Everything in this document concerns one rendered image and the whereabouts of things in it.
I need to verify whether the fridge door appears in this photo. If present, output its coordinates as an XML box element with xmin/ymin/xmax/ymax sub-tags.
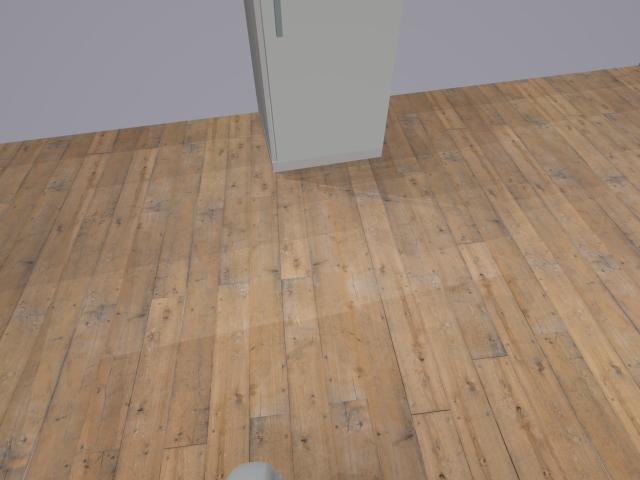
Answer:
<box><xmin>260</xmin><ymin>0</ymin><xmax>403</xmax><ymax>163</ymax></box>

